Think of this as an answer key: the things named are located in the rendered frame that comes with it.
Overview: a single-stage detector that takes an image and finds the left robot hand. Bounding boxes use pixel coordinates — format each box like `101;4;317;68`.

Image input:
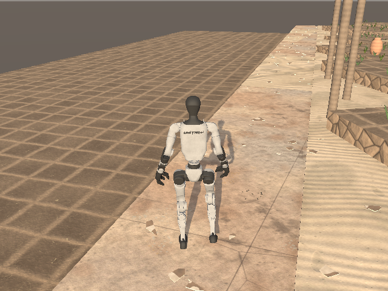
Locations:
155;171;169;186

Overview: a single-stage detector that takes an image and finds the robot left forearm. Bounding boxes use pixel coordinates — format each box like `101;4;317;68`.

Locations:
157;147;170;173

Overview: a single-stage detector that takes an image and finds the right robot foot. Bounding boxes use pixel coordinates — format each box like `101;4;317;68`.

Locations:
209;233;218;243

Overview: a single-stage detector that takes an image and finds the robot right forearm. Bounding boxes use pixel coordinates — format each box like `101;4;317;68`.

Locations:
217;146;229;168

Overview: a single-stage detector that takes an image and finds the left robot upper arm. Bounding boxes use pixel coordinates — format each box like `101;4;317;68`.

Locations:
164;122;181;156

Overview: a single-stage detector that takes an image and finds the right robot upper arm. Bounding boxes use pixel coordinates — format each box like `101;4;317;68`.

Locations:
206;122;223;155

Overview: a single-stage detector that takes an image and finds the left robot shin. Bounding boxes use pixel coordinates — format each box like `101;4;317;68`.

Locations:
176;202;186;241

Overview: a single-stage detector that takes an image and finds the right robot hand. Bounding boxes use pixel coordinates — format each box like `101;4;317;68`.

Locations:
215;166;230;178

